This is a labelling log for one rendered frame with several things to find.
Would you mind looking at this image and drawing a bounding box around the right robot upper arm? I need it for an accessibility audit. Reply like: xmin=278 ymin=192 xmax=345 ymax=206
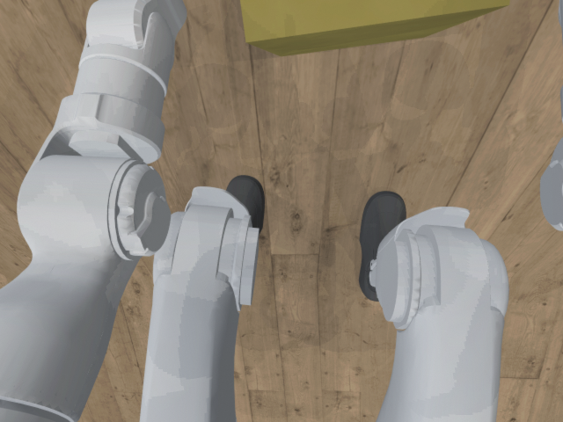
xmin=540 ymin=137 xmax=563 ymax=231

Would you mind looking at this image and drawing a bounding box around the carton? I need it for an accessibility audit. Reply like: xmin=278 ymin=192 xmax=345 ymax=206
xmin=240 ymin=0 xmax=510 ymax=56

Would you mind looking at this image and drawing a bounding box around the left robot shin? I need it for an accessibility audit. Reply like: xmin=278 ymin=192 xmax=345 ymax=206
xmin=153 ymin=186 xmax=252 ymax=284

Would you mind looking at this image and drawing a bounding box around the robot right thigh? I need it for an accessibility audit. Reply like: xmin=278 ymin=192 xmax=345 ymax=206
xmin=376 ymin=224 xmax=505 ymax=422

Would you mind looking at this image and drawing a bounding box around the robot left forearm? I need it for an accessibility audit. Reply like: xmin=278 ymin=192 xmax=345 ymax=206
xmin=17 ymin=0 xmax=187 ymax=235

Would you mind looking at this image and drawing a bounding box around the left robot upper arm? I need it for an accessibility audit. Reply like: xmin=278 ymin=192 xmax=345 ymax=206
xmin=0 ymin=155 xmax=171 ymax=422

